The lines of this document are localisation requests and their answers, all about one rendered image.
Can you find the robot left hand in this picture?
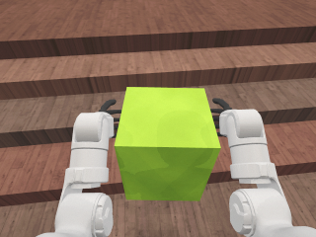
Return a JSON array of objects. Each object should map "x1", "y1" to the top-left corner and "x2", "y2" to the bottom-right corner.
[{"x1": 99, "y1": 99, "x2": 122, "y2": 138}]

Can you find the left robot forearm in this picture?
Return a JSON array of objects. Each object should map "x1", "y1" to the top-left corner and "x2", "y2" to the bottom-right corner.
[{"x1": 54, "y1": 112, "x2": 115, "y2": 230}]

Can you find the robot right upper arm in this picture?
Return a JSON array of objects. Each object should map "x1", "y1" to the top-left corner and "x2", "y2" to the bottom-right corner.
[{"x1": 229, "y1": 188, "x2": 316, "y2": 237}]

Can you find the right robot forearm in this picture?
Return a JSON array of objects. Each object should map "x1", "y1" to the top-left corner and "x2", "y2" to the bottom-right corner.
[{"x1": 219, "y1": 109, "x2": 292, "y2": 222}]

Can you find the robot left upper arm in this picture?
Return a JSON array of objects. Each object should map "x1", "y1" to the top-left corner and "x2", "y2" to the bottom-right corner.
[{"x1": 36, "y1": 193, "x2": 114, "y2": 237}]

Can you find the robot right hand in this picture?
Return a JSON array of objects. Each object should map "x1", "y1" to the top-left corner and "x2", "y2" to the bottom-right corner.
[{"x1": 210, "y1": 98, "x2": 232, "y2": 137}]

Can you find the carton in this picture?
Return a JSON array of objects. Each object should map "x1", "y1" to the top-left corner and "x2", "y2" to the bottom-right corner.
[{"x1": 115, "y1": 87, "x2": 221, "y2": 201}]

